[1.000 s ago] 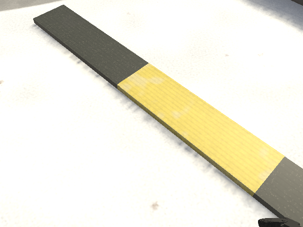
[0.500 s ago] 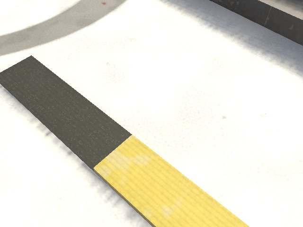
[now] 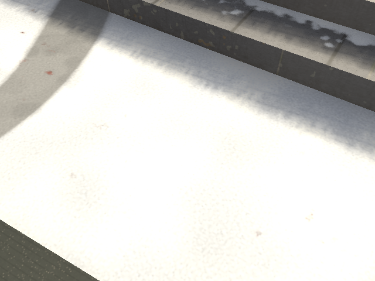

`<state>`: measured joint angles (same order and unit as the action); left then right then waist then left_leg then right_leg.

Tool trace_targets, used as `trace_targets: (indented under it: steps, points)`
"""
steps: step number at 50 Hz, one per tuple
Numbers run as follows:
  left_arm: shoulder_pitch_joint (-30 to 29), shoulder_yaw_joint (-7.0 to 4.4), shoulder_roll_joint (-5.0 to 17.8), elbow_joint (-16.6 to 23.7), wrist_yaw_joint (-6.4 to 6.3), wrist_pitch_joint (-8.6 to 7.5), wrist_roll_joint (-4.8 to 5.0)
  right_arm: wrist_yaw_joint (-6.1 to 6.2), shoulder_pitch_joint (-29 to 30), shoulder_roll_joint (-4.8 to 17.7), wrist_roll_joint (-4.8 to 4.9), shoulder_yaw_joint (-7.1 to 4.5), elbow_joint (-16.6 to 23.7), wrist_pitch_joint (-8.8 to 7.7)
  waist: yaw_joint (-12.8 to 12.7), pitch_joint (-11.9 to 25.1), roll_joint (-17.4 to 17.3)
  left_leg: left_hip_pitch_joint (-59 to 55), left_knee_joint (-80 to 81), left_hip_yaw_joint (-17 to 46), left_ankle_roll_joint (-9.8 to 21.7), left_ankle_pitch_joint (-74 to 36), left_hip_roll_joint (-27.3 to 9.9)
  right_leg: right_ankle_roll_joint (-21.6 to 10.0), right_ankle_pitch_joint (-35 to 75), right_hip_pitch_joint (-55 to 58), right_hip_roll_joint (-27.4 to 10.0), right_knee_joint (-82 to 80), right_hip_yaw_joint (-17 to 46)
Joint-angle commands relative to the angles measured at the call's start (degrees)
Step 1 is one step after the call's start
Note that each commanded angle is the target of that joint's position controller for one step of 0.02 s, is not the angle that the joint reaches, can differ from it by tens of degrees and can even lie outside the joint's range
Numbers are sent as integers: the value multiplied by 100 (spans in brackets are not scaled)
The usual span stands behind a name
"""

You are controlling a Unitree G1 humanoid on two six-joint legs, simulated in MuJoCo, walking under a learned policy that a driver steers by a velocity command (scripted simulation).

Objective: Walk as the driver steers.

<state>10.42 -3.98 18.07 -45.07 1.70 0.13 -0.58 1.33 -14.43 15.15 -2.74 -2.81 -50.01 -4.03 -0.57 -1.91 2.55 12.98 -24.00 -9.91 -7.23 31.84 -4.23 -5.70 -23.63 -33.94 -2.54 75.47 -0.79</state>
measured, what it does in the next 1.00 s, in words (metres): walks ahead, turning right: right foot, then left foot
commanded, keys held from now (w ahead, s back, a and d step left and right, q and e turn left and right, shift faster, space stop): w+e+shift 0.46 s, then w+shift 0.12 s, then w+q+shift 0.42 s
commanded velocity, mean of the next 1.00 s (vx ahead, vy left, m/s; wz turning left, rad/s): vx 1.00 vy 0.00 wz -0.41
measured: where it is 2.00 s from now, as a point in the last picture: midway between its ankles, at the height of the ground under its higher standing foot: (261, 30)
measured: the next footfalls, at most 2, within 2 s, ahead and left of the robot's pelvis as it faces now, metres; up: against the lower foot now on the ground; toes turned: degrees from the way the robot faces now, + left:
right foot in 0.22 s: +0.30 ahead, -0.08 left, -0.01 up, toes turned -7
left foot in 0.64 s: +0.81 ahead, -0.10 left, -0.03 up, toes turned -33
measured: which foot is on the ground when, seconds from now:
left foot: down 0.00-0.22, up 0.24-0.62, down 0.64-1.00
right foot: up 0.00-0.20, down 0.22-0.64, up 0.66-1.00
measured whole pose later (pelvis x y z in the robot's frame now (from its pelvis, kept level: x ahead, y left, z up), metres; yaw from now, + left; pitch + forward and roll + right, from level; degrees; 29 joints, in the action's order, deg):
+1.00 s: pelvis +0.89 -0.26 -0.03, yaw -20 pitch +3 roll +1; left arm -8.6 2.3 13.0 -34.6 2.0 -5.9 -3.1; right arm -1.5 -36.6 15.2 0.3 -4.5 -54.9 -4.3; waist 9.4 -0.2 -1.0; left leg -2.8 -21.4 12.1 3.9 24.2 5.1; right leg -0.7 -6.2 -30.0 -0.7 31.2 2.9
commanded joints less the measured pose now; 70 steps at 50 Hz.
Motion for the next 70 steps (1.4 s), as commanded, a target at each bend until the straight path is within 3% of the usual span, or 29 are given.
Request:
trace_targets:
  steps: [1, 5, 9, 10, 11, 12, 13, 14, 17, 22, 26, 29, 31, 32, 33, 34, 36, 39, 43, 46, 49, 50, 51, 52, 53, 56, 61, 67, 70]
  points:
    - [201, 4, 89, 867, 231, 298, -77, -44, 1001, 729, 61, -165, 367, -205, -985, 164, -1183, 87, 2053, 833, 865, -848, -1475, 32, 350, -217, -505, -412, 216]
    - [835, -141, 487, 636, 283, 434, -42, 6, 1405, 1040, -33, -331, 326, -257, -1456, 96, -823, 454, 1805, -701, 854, -1561, -769, -206, 1545, 1536, -241, -1394, -698]
    - [1765, -323, 789, 372, 63, 477, -27, -87, 1190, 1430, 68, -448, 314, -67, -1748, 548, -869, -543, -756, -661, 870, -4312, -1404, -497, 847, 2796, -276, -2570, -622]
    - [2398, -439, 881, 95, 14, 422, 25, -116, 1377, 1310, 40, -423, 388, 79, -2073, 473, -515, -91, -2586, -582, 886, -4348, -1293, -712, 571, 3405, -74, -3108, -697]
    - [2445, -477, 831, -189, -1, 327, 100, -220, 1660, 866, 26, -293, 565, 210, -2040, -256, 719, 889, -5432, -496, 867, -1914, -414, -1085, 357, 3199, 241, -3850, -600]
    - [1614, -344, 1020, -164, -43, 217, 234, -300, 1643, 62, -6, -7, 1311, 175, -930, -964, 2393, 3052, -6929, -89, 791, 249, 476, -1321, 241, 2780, 229, -4620, 1663]
    - [759, -240, 1132, 249, -23, 24, 264, -269, 1495, 17, -101, 108, 1830, 71, -149, -923, 2343, 3285, -6721, 660, 620, -3, 512, -1287, -511, 1784, -405, -6203, 4202]
    - [585, -214, 971, 359, -17, -96, 174, -270, 1392, 359, -117, 38, 1738, 13, 34, -887, 1174, 2775, -6360, 984, 531, -450, 333, -1189, -1023, 1137, -542, -6605, 4742]
    - [1043, -375, 1350, 235, -184, -361, -14, -220, 1518, 876, -218, -31, 1611, -12, -2, -585, -111, 2378, -4698, 1306, 518, -806, 64, -1114, -171, 1462, -387, -6478, 4294]
    - [2080, -259, 714, -286, -189, -499, 168, -281, 2765, 456, -2, 125, 2061, -48, -616, -367, -543, 2798, -2174, 1277, 503, -2411, 198, -1138, 3010, 3160, -79, -6223, 3344]
    - [2070, -234, 459, -556, -136, -551, 184, -368, 2823, -7, 58, 282, 2234, -110, -729, -165, -149, 1305, -542, 757, 716, -4276, 496, -687, 4058, 2785, 138, -6357, 2547]
    - [1853, -319, 750, -616, -177, -668, 211, -241, 1640, 446, 24, 69, 1875, -178, -170, 478, -19, -481, -128, 916, 901, -4489, 654, -337, 5590, 3079, 150, -5582, 2372]
    - [1229, -440, 1120, -444, -183, -647, 35, -18, -406, 1016, 84, -218, 1203, -131, 993, 1132, -77, -2029, -204, 893, 1050, -4119, 451, -153, 6234, 2835, 291, -3351, 1935]
    - [823, -331, 591, -237, -174, -651, -110, 92, -1542, 1312, 23, -331, 888, -76, 1436, 1454, -551, -3037, -799, 1503, 1317, -3315, -214, -63, 3727, 1802, 690, -1152, 1655]
    - [1813, -79, -312, -195, -250, -676, 39, 14, -1589, 1453, -94, -340, 788, -73, 615, 1895, -2538, -4177, -1004, 3854, 2033, -5488, -1583, 229, -379, 225, 1454, 1012, 1508]
    - [2329, -3, -34, -313, -320, -616, 191, -96, -1020, 1515, -32, -437, 829, -93, 417, 2352, -2289, -4271, 19, 5778, 2813, -2015, -1932, 98, -212, -810, 1111, 1437, 1393]
    - [827, -18, 332, -122, -172, -581, -234, -165, -287, 593, 94, -244, 823, -87, 300, 853, -336, -2143, 861, 5021, 2535, -740, -1103, 75, 528, -663, 469, 512, 906]
    - [-160, 148, 3, 434, -14, -522, -457, -144, -870, 507, 144, -172, 237, -158, 49, 135, -291, -784, 990, 4274, 2416, -1706, -613, 303, 245, -613, 126, -484, 786]
    - [-1291, 413, -65, 1130, 117, -548, -332, -96, -830, 836, 166, -270, 252, -177, -56, -223, -460, 625, 1603, 3498, 2248, -2487, -266, 645, 933, 374, -23, -2892, 363]
    - [-1301, 425, 62, 1112, 138, -557, -158, -240, -851, 1124, 280, -380, 297, -199, -72, -67, -495, 1473, 1850, 3136, 1907, -3327, -182, 652, 2373, 2451, 308, -3742, 50]
    - [-531, 239, 467, 831, -70, -561, -257, -276, -1205, 1279, 354, -420, 147, -181, -391, 558, -190, 544, -15, 2741, 1536, -5247, 107, 472, 1824, 3420, 533, -4467, 7]
    - [160, 143, 645, 684, -164, -601, -299, -297, -1198, 1301, 363, -433, 136, -190, -738, 956, -202, 938, -1320, 2579, 1397, -5118, 344, 381, 1507, 4337, 259, -4476, 206]
    - [1103, -9, 1107, 634, -298, -622, -410, -294, -1076, 888, 404, -322, 297, -232, -1123, 1557, 214, 1677, -2998, 2235, 1281, -3575, 637, 131, -215, 5305, -1057, -4826, 1556]
    - [1261, -69, 1350, 604, -339, -576, -511, -208, -1648, 85, 596, -109, 461, -154, -703, 2254, 1125, 2758, -4649, 1723, 1224, -342, 886, -417, -1527, 6007, -2666, -5670, 4111]
    - [905, -94, 1053, 561, -353, -523, -331, -161, -1293, 497, 420, -141, 502, -21, -593, 1674, 732, 3295, -5119, 1475, 1312, -920, 476, -541, -2326, 5249, -2428, -6067, 4627]
    - [397, 94, 211, 389, -261, -638, -242, -326, -468, 504, 177, -187, 544, 162, -246, 162, 48, 3213, -4767, 1429, 1240, -1531, -44, -236, 354, 3593, -1592, -6306, 2162]
    - [578, 124, 15, -56, -179, -843, -49, -514, 490, 145, 73, -52, 1159, 362, 125, -123, 243, 3495, -4294, 1163, 1142, -2202, -297, 33, 2835, 3245, -1275, -6675, 253]
    - [694, 5, 722, -142, -224, -863, -50, -659, 1368, 435, 67, 86, 1582, 295, 329, -76, 52, 1367, -1797, -105, 1504, -3266, 606, 474, 7053, 2980, -763, -6247, -1318]
    - [226, -103, 1156, 142, -342, -589, -114, -504, -1156, 1036, 68, -157, 888, 280, 1650, 1184, 417, -1091, -1700, 197, 1998, -2736, 945, 389, 8595, 2824, -1081, -2925, -1104]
